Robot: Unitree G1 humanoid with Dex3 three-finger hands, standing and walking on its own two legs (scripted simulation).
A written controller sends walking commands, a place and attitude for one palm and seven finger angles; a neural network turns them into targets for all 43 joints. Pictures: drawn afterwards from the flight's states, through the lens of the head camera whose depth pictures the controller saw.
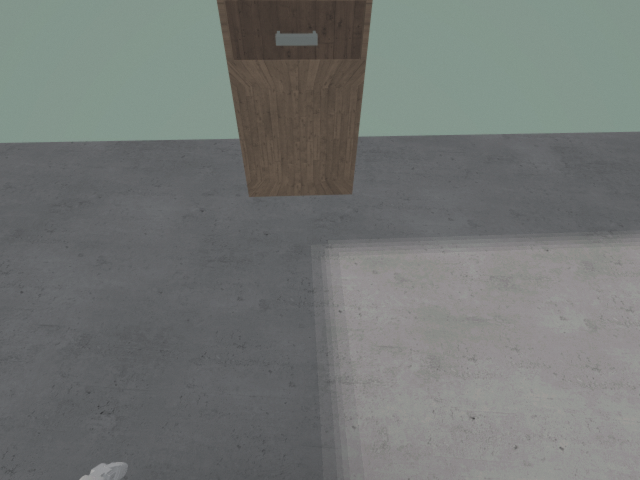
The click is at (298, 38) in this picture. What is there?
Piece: drawer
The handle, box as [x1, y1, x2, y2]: [275, 31, 317, 45]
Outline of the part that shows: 275,35 276,45 317,45 317,35 315,31 313,31 312,33 280,34 279,31 277,31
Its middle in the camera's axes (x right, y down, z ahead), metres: -0.08 -0.66 +1.26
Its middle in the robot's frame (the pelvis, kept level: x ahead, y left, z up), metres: +1.38 +0.16 -0.04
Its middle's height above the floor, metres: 0.73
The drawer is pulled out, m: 0.00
